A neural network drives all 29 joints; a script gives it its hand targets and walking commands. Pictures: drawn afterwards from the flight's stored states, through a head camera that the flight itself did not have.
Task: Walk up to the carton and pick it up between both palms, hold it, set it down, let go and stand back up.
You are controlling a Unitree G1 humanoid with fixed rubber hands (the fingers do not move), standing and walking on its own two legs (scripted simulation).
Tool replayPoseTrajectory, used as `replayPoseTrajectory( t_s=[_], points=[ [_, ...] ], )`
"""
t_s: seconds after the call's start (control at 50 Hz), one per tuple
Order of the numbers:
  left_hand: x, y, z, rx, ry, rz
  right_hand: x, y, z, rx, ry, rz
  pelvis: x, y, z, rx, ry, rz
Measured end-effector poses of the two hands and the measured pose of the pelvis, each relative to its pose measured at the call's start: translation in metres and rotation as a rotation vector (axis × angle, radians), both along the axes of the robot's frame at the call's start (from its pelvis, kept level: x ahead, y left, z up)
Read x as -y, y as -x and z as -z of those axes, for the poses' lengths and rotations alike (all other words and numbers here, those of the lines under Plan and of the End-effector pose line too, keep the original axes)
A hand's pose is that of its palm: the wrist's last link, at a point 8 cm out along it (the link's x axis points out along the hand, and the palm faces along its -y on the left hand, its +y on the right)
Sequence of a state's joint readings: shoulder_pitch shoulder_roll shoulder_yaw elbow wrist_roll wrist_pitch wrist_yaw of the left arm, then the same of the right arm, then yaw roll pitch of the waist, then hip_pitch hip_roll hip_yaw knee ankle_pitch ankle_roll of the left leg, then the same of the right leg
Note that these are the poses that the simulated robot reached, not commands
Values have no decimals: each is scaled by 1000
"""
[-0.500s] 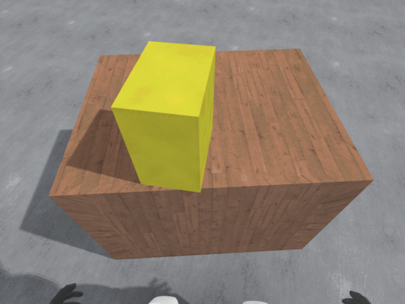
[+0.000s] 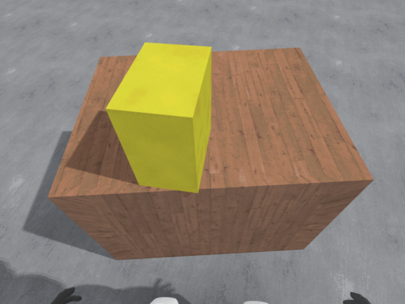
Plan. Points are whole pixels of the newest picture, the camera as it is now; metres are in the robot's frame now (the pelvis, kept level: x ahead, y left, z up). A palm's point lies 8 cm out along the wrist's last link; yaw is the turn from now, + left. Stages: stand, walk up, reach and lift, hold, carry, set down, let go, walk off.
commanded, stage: walk up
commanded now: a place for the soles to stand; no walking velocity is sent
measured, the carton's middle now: (172, 121) +0.52 +0.09 +0.02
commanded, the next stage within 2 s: none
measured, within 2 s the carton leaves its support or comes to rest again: neither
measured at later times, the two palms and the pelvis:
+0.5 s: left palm out of the picture +0.06 +0.30 -0.09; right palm out of the picture +0.07 -0.31 -0.11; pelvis -0.01 -0.01 +0.00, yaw +1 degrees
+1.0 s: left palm out of the picture +0.05 +0.29 -0.09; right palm out of the picture +0.08 -0.32 -0.11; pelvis -0.01 -0.02 +0.00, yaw +2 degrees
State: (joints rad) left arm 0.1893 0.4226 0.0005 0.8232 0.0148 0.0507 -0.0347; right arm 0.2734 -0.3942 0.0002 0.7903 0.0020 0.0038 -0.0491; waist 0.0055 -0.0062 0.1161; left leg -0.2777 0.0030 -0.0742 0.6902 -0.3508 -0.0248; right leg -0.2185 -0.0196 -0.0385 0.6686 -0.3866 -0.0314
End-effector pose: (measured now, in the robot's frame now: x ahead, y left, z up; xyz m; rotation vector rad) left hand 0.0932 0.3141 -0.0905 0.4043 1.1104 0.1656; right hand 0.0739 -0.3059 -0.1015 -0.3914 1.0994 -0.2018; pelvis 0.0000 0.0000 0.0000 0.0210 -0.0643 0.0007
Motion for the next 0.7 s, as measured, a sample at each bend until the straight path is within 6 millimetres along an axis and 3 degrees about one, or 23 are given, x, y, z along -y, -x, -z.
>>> replayPoseTrajectory(
  t_s=[0.1, 0.22, 0.34, 0.48, 0.58, 0.7],
  points=[
    [-7, -4, 1, 21, 4, 1, -8, -2, 0, 12, 8, -16, -7, 2, 2, 8, 10, -9],
    [12, -6, 6, 38, 20, 17, 11, 6, -3, -3, 33, -27, 8, 8, 4, 5, -9, -9],
    [26, 14, 2, 10, 18, 3, 22, 10, 0, -23, 19, -10, 20, 9, 0, 16, -19, -9],
    [15, 34, -4, -14, 0, -10, 9, 7, 4, -13, 0, -25, 11, 10, -1, 17, -3, -19],
    [2, 33, 8, 6, 21, -22, -5, 2, 4, 10, 19, -44, -3, 11, 7, 39, 14, -32],
    [11, 23, 15, 33, 57, -11, 8, 3, -16, 27, 73, -56, 3, 15, 4, 35, 5, -37]
  ],
)
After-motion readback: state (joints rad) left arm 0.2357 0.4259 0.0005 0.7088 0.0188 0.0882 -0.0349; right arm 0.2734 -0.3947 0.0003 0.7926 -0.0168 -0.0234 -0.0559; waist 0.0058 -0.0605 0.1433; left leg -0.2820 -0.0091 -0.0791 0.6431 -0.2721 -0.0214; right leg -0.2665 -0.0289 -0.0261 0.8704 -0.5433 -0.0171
